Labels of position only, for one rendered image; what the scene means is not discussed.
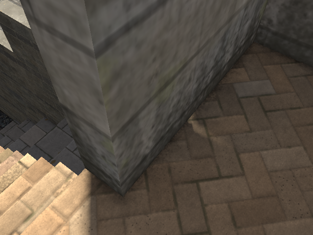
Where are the stairs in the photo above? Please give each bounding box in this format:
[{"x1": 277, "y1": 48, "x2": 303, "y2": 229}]
[{"x1": 0, "y1": 146, "x2": 78, "y2": 235}]

